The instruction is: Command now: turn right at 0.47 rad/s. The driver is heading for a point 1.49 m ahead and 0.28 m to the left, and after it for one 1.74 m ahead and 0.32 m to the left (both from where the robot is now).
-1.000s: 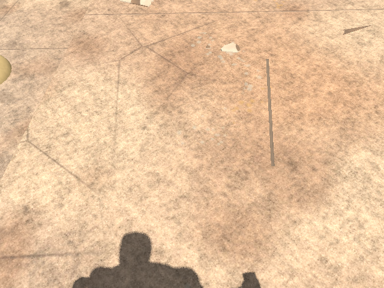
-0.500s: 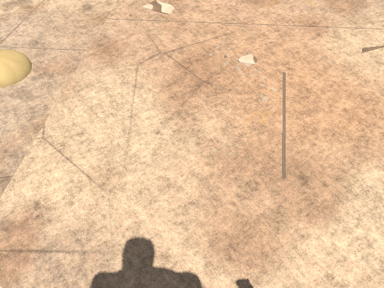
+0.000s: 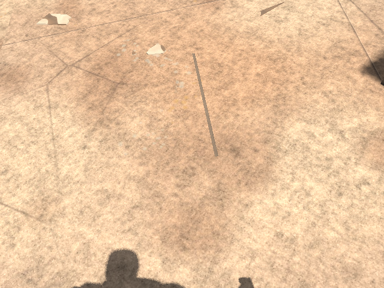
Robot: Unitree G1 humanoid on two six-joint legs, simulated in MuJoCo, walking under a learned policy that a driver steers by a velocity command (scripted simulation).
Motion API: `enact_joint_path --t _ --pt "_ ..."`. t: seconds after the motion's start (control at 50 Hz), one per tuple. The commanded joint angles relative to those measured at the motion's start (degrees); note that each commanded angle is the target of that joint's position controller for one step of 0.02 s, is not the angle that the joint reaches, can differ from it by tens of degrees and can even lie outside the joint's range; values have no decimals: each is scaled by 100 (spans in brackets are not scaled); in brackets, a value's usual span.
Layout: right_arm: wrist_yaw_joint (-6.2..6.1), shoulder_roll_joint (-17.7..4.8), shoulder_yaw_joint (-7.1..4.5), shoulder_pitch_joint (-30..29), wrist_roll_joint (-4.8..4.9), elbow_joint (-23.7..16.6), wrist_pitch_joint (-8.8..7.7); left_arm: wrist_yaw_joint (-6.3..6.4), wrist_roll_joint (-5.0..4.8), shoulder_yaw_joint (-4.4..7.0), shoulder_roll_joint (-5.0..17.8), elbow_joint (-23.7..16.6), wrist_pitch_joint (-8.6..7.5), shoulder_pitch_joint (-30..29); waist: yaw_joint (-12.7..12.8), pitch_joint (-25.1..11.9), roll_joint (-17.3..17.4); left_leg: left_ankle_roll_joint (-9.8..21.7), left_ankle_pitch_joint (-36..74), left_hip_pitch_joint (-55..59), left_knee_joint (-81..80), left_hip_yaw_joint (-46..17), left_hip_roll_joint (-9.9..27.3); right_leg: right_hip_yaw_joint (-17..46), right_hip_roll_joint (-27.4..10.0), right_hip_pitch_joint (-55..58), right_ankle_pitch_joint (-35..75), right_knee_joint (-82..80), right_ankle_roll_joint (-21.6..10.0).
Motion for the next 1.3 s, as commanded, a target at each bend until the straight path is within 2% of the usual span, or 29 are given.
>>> enact_joint_path --t 0.02,0.1,0.16,0.18,0.22,0.26,0.3,0.36,0.42,0.46,0.48,0.5,0.54,0.6,0.68,0.74,0.78,0.8,0.82,0.84,0.86,0.88,0.9,0.98,1.04,1.1,1.2,1.26,1.3 --pt "33 -442 -86 -113 17 -348 -126 40 31 294 1020 -410 -16 -130 39 -636 -877 -44 34 -240 -501 -31 47 1624 -1424 837 551 -611 -838" --pt "129 -350 -2 23 24 -257 -177 -32 138 117 650 -345 2 -255 120 -766 -896 44 -8 724 -1119 185 245 1441 -1423 481 1013 -429 -835" --pt "228 -159 101 246 -7 -132 -242 -100 146 -42 377 -147 -31 -359 -113 -647 -754 234 1019 1773 -2769 341 227 1168 -1245 179 863 -330 -581" --pt "235 -290 104 188 -71 -153 -260 -119 178 -52 368 -29 -85 -122 -58 -583 -574 346 1677 2045 -3104 136 322 1062 -1083 108 608 -311 -337" --pt "207 -1010 -22 14 -66 -260 -253 -124 292 25 561 33 -188 317 424 -592 482 901 2968 1981 -2762 -580 927 267 -328 64 -372 143 146" --pt "249 -793 7 -6 -4 -259 -251 -30 230 73 670 -11 -165 -196 134 -460 711 1173 1700 1318 -3141 -1003 952 -120 -209 417 -379 393 401" --pt "242 -788 29 12 24 -270 -271 33 178 101 589 -77 -74 -306 97 -413 877 1164 1689 1242 -3140 -1213 936 -201 -219 397 -253 519 377" --pt "169 -846 -10 131 76 -326 -223 23 147 145 477 -112 -75 -208 40 -542 730 1203 1739 1267 -2908 -1396 858 -323 -229 375 -210 560 318" --pt "109 -778 -16 96 114 -496 -120 -20 114 233 515 -104 -104 -72 -15 -598 163 1018 1506 914 -2360 -1140 454 -114 -511 601 118 237 125" --pt "117 -603 31 166 118 -571 -64 -33 145 310 706 -106 -106 166 35 -639 -682 657 345 134 -1418 -422 -132 831 -1370 1098 39 -431 -436" --pt "140 -508 56 197 111 -624 -50 -26 148 335 838 -118 -137 155 43 -612 -1297 554 -941 -402 -501 67 -253 1694 -2218 1266 -336 -867 -974" --pt "169 -681 5 -22 106 -727 -64 -4 165 312 811 -146 -207 310 202 -450 -1137 510 -1425 -986 635 -6 83 2257 -2737 1249 -796 -1152 -1346" --pt "247 -649 -23 -60 164 -742 -69 50 54 274 757 -147 -341 152 74 -70 -529 526 -879 -1534 1050 -177 435 1846 -2533 1224 -1840 -1342 -1125" --pt "367 -432 84 -303 129 -826 -136 57 33 304 878 -72 -390 315 306 -20 -567 423 -269 -1458 474 238 543 783 -2079 1401 -1296 -1533 -777" --pt "517 -235 216 -438 140 -1009 -223 -72 -25 378 1090 0 -436 421 379 -149 -688 459 -8 -340 -852 727 494 -291 -1863 1017 -575 -1472 -621" --pt "528 -428 154 -162 155 -1014 -202 -174 -108 419 1213 53 -416 381 169 -140 -751 618 334 485 -1638 1049 262 -588 -1971 694 -405 -1088 -484" --pt "458 -745 -54 632 103 -828 -153 -173 -114 357 1048 72 -402 363 -282 -521 -522 861 642 1862 -2212 1209 -180 -1159 -1697 247 1209 366 -96" --pt "379 -1163 -251 1444 127 -711 -115 -154 -2 268 794 -4 -427 370 -659 -1008 22 1137 1099 3052 -2420 401 230 -1599 -1348 -514 976 2005 335" --pt "302 -2015 -367 1570 39 -892 -141 -128 272 65 181 -491 -494 296 -411 -1289 1820 2254 1846 4066 -3074 -2900 1984 -1519 -368 -2691 -2518 4096 872" --pt "359 -1529 -223 1526 -2 -1000 -239 -141 64 139 664 -380 -559 233 -697 -1683 1019 2760 1901 3892 -3533 -3464 2434 -408 -443 -2948 -2652 4875 883" --pt "372 -1085 -77 1261 -15 -956 -310 -173 -107 187 859 -306 -539 207 -545 -1208 831 2611 2368 3518 -3412 -2532 2281 -460 -720 -3052 -2227 4965 816" --pt "378 -764 16 1057 34 -879 -347 -171 -57 182 865 -179 -509 258 -390 -950 520 2279 2780 3107 -3277 -1734 1920 -521 -973 -2864 -1787 4637 747" --pt "369 -605 74 773 39 -866 -340 -139 43 179 821 -81 -469 222 -263 -803 324 2027 3150 2697 -3269 -1261 1686 -502 -1117 -2583 -1480 4234 732" --pt "278 -404 181 250 -170 -698 -451 -139 37 96 473 266 -282 625 134 -818 352 1851 4587 1784 -3539 37 1260 -539 -1028 -1229 -382 3255 856" --pt "203 -454 160 212 -164 -506 -426 -138 26 5 284 183 -246 270 -3 -697 419 1679 4688 1844 -3587 524 1148 -526 -966 -974 125 2187 842" --pt "155 -744 41 423 -112 -329 -287 -177 -27 48 444 -46 -213 -94 -206 -559 392 1782 4538 2254 -3594 455 1405 -574 -915 -1271 24 1939 798" --pt "131 -749 -25 397 -7 -266 -33 -266 -24 97 406 -369 -76 -391 -298 -342 262 1961 4246 2779 -3294 320 1753 -690 -904 -1727 -809 1843 699" --pt "86 -813 -72 390 54 -273 64 -360 -71 114 347 -521 -81 -456 -310 -442 328 1847 4833 3084 -2824 380 1780 -944 -726 -1604 -1016 1437 558" --pt "32 -834 -82 284 120 -295 81 -387 -77 183 403 -508 -120 -165 -86 -696 328 1578 5413 3009 -2093 692 1529 -1172 -435 -874 -471 590 328"
Velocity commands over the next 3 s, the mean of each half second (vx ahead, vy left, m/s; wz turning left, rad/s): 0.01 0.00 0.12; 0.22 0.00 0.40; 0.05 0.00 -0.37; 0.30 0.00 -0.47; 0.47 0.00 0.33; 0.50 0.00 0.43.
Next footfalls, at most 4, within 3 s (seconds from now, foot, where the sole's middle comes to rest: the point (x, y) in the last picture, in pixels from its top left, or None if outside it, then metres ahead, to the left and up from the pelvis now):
0.18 left None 0.07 0.16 -0.78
0.80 left None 0.12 0.24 -0.78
1.32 right None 0.28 0.08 -0.78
1.72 left None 0.31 0.32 -0.78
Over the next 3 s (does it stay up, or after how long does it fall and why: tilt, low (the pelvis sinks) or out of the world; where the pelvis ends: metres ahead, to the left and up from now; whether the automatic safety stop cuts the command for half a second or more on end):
stays up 0.85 0.24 0.00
